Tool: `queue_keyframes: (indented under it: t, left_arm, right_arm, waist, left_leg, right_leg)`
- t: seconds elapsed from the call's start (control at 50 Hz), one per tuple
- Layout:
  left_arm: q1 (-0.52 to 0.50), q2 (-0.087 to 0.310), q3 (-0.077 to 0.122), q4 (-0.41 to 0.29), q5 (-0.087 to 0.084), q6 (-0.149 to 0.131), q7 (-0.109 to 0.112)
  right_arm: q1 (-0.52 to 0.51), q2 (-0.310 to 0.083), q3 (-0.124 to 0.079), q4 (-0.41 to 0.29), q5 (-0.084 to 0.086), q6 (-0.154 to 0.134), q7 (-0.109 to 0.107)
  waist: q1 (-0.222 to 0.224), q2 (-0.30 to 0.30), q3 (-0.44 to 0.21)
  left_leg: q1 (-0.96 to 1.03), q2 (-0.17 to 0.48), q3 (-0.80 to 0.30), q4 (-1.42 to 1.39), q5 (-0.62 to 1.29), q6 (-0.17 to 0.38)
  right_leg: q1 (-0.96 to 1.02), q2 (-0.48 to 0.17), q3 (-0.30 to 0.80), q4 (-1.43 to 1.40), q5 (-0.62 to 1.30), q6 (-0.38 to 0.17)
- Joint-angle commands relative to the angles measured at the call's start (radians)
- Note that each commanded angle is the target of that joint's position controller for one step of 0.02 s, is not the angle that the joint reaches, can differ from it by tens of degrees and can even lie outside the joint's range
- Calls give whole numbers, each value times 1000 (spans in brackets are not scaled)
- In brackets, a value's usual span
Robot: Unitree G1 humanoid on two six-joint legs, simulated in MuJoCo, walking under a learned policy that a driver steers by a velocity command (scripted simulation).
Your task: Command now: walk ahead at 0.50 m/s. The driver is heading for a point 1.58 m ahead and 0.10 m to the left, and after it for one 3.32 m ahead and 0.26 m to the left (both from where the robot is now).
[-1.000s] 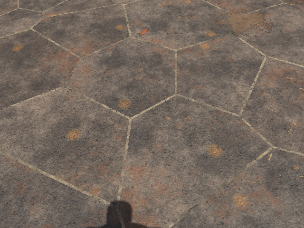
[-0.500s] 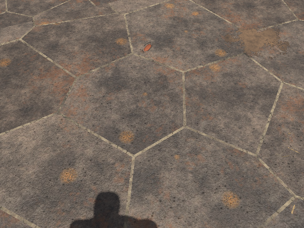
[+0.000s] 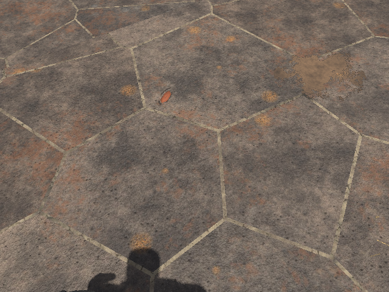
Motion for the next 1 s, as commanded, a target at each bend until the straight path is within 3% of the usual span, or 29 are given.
queue_keyframes:
  t: [0.02,0.04,0.06,0.08,0.1,0.14,0.2,0.3,0.38,0.42,0.46,0.48,0.5,0.52,0.54,0.56,0.58,0.6,0.62,0.64,0.68,0.72,0.78,0.86,0.94,1.0]
  left_arm:
    - [374,196,48,60,-6,6,10]
    - [286,153,36,36,-4,5,13]
    - [213,124,25,26,6,1,9]
    - [173,93,15,22,16,-4,6]
    - [164,82,11,27,21,-6,3]
    - [192,103,15,45,16,-10,7]
    - [246,145,24,64,15,-10,27]
    - [323,150,22,88,3,0,42]
    - [398,159,26,124,-5,13,44]
    - [411,168,32,135,-8,24,48]
    - [392,182,39,135,-10,33,51]
    - [368,190,42,129,-11,38,52]
    - [350,174,35,123,-11,43,52]
    - [351,141,20,102,2,43,52]
    - [459,22,-14,90,8,22,42]
    - [433,71,-7,102,-7,-5,35]
    - [344,141,13,76,-34,-20,31]
    - [282,147,14,62,-36,-24,35]
    - [252,140,20,59,-24,-20,44]
    - [263,129,27,63,-16,-6,49]
    - [297,84,24,71,-13,20,50]
    - [255,83,26,53,-6,31,53]
    - [149,84,28,17,4,30,51]
    - [21,62,17,-17,-2,22,36]
    - [-84,64,6,-55,-11,16,15]
    - [-85,88,9,-73,-14,6,-1]
  right_arm:
    - [-1,-106,-8,-83,28,-61,15]
    - [-86,-128,-13,-109,41,-70,14]
    - [-126,-122,-17,-114,32,-67,7]
    - [-123,-116,-26,-111,18,-54,-1]
    - [-97,-92,-26,-106,14,-39,-2]
    - [-84,-57,-23,-105,10,-19,-6]
    - [-190,-70,-29,-144,-2,-13,-9]
    - [-355,-43,-17,-189,1,-21,9]
    - [-466,-44,-6,-228,11,-27,29]
    - [-491,-55,-4,-248,13,-33,42]
    - [-449,-83,-13,-246,15,-40,49]
    - [-379,-107,-25,-229,13,-42,48]
    - [-228,-146,-48,-180,9,-42,44]
    - [-38,-215,-72,-134,-3,-42,35]
    - [59,-301,-90,-110,-11,-35,33]
    - [60,-223,-63,-113,-5,-34,36]
    - [-27,-172,-47,-125,2,-38,34]
    - [-111,-141,-36,-148,0,-39,34]
    - [-172,-114,-28,-155,-11,-41,37]
    - [-201,-84,-18,-157,-20,-45,40]
    - [-190,-82,-17,-143,-20,-49,42]
    - [-157,-116,-24,-128,-17,-52,30]
    - [-108,-133,-26,-112,-13,-46,11]
    - [-51,-138,-25,-92,-3,-40,1]
    - [17,-147,-30,-56,4,-26,-1]
    - [17,-163,-40,-45,9,-11,-7]
  waist:
    - [164,-198,-324]
    - [145,-141,-208]
    - [109,-63,-124]
    - [72,-64,-87]
    - [47,-81,-75]
    - [30,-80,-51]
    - [45,-53,-11]
    - [91,-60,19]
    - [128,-59,54]
    - [122,-66,61]
    - [86,-86,33]
    - [41,-99,-12]
    - [-32,-86,-100]
    - [-95,-14,-242]
    - [-49,234,-369]
    - [-67,231,-415]
    - [-54,179,-271]
    - [-28,104,-180]
    - [2,59,-115]
    - [37,71,-86]
    - [65,88,-73]
    - [67,71,-42]
    - [45,52,-13]
    - [7,59,19]
    - [-26,56,56]
    - [-2,71,51]
  left_leg:
    - [-696,-13,-135,684,-83,34]
    - [-717,42,-103,668,2,50]
    - [-675,88,-80,598,88,49]
    - [-611,121,-85,529,139,50]
    - [-554,135,-87,496,166,49]
    - [-537,145,-76,430,195,37]
    - [-635,151,-71,274,338,6]
    - [-611,107,-27,-12,565,-3]
    - [-630,82,-16,-126,540,7]
    - [-634,76,-19,-160,478,27]
    - [-550,52,-4,-186,404,54]
    - [-435,19,25,-198,383,71]
    - [-231,-13,50,-213,398,98]
    - [81,111,-88,-174,422,154]
    - [435,350,-560,-268,249,312]
    - [462,377,-748,-382,168,322]
    - [349,344,-598,-388,166,269]
    - [197,304,-458,-406,240,236]
    - [53,268,-368,-440,310,219]
    - [-42,233,-299,-472,358,203]
    - [-122,213,-240,-523,389,212]
    - [-137,211,-200,-559,422,225]
    - [-97,206,-157,-581,459,215]
    - [-73,176,-84,-590,450,185]
    - [39,216,-76,-552,456,183]
    - [120,258,-85,-485,549,164]
  right_leg:
    - [848,-364,696,-259,-191,-236]
    - [698,-327,545,-276,-157,-196]
    - [532,-288,434,-314,-80,-175]
    - [422,-251,360,-345,-28,-154]
    - [356,-232,320,-375,-14,-150]
    - [299,-221,267,-420,25,-164]
    - [322,-219,219,-454,88,-169]
    - [361,-174,119,-462,110,-123]
    - [481,-214,114,-425,107,-121]
    - [548,-247,123,-383,149,-112]
    - [584,-264,124,-321,280,-93]
    - [581,-251,107,-241,444,-78]
    - [541,-201,67,-72,563,-54]
    - [356,-145,24,208,397,-19]
    - [-58,43,7,596,-141,55]
    - [-183,51,163,740,-473,42]
    - [-272,-9,166,791,-422,24]
    - [-258,-66,136,754,-326,17]
    - [-215,-102,121,687,-253,18]
    - [-150,-131,126,635,-208,17]
    - [-88,-145,120,574,-174,24]
    - [-132,-152,113,495,-106,42]
    - [-208,-150,111,324,50,67]
    - [-171,-110,72,110,202,70]
    - [-187,-87,61,2,171,58]
    - [-150,-72,59,-46,71,22]
Velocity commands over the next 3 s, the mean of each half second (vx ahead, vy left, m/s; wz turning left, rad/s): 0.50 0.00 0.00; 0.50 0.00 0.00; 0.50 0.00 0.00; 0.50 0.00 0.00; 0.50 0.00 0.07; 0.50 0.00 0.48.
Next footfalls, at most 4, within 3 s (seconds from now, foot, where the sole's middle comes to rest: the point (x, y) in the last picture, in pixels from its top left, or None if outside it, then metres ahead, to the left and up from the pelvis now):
0.52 left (158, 291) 0.46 0.14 -0.76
1.08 right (223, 204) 0.77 -0.10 -0.76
1.62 left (160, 142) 1.08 0.14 -0.76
2.16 right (212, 90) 1.39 -0.11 -0.76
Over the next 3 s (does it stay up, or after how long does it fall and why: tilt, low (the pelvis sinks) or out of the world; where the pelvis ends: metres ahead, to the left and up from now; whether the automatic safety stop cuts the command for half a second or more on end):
stays up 1.71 0.09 0.02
